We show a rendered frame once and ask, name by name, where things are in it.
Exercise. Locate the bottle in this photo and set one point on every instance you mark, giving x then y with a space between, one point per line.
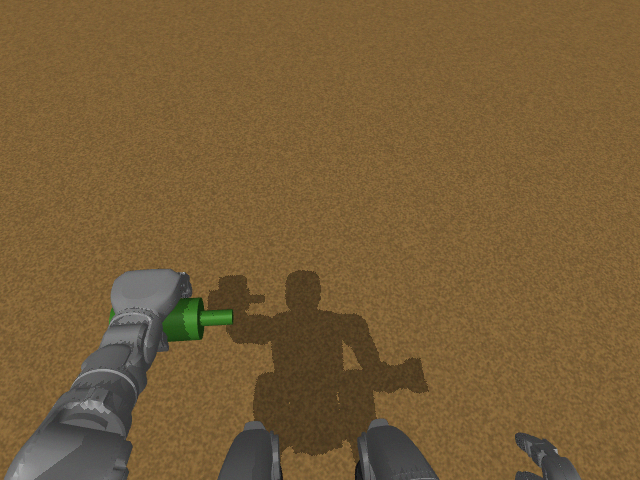
187 320

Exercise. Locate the left robot arm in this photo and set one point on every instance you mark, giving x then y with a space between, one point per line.
83 437

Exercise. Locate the right robot hand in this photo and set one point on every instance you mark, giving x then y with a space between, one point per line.
545 455

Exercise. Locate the left robot hand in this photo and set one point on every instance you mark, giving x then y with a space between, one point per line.
155 290

